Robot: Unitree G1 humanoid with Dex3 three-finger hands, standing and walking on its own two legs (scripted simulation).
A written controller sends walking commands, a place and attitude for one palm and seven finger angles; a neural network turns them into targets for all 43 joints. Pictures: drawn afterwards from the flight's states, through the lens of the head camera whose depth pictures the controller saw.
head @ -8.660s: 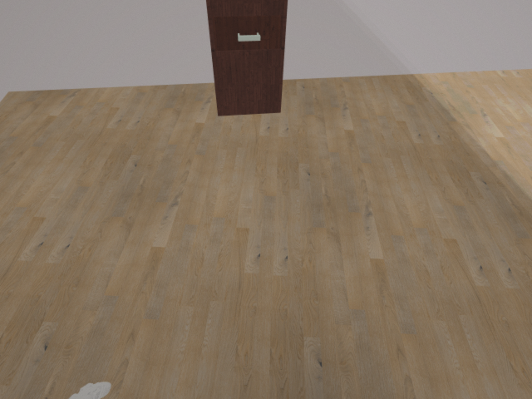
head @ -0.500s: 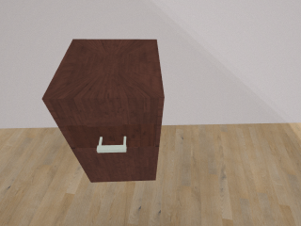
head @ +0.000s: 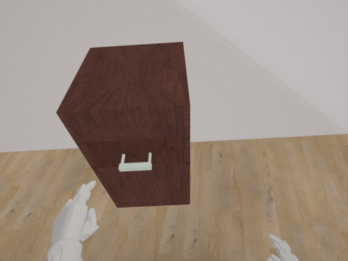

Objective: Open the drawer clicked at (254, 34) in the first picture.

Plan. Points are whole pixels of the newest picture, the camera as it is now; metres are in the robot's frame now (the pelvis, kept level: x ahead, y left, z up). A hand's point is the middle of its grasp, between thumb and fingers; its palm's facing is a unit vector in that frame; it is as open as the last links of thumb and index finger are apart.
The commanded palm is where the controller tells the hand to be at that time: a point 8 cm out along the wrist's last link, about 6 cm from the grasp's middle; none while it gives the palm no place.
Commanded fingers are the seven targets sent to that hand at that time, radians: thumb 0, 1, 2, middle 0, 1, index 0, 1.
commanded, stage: raise the hand with hooked fingers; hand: left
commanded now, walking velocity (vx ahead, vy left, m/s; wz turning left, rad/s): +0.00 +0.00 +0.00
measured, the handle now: (136, 161) +0.52 +0.19 -0.22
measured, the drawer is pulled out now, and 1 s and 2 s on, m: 0.00 0.00 0.00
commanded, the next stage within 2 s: move the hooked fingers above the handle in 1.68 s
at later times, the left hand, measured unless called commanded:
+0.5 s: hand (88, 207) +0.24 +0.22 +0.01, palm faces +0.15 -0.05 -0.99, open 10.3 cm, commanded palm +0.20 +0.22 +0.04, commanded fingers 0.00 0.04 0.53 -0.26 -0.86 -0.26 -0.86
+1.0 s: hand (81, 173) +0.31 +0.24 +0.05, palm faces +0.10 -0.12 -0.99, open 13.2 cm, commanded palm +0.28 +0.23 +0.11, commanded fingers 0.00 -0.50 0.30 -0.30 -1.20 -0.30 -1.20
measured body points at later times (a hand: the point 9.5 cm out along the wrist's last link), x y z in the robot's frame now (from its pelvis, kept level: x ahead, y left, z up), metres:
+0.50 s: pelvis -0.01 -0.04 -0.04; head +0.02 -0.08 +0.41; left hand +0.23 +0.22 +0.06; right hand +0.21 -0.24 -0.14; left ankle +0.04 +0.12 -0.72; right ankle -0.04 -0.11 -0.72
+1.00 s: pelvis +0.02 +0.01 +0.00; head +0.03 -0.02 +0.44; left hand +0.30 +0.24 +0.10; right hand +0.20 -0.25 -0.11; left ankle +0.04 +0.13 -0.72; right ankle -0.04 -0.11 -0.72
